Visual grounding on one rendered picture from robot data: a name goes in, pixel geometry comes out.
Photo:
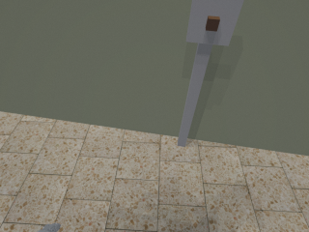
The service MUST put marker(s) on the panel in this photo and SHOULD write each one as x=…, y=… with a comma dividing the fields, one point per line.
x=228, y=12

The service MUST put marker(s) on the button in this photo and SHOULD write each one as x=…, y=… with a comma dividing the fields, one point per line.
x=212, y=23

